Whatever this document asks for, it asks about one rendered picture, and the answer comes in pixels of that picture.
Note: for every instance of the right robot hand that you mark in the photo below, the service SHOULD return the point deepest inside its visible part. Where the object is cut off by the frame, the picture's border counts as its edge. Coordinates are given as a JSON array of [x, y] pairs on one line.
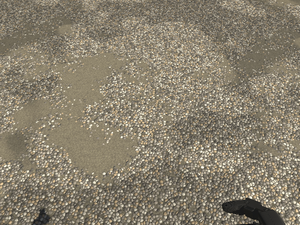
[[254, 210]]

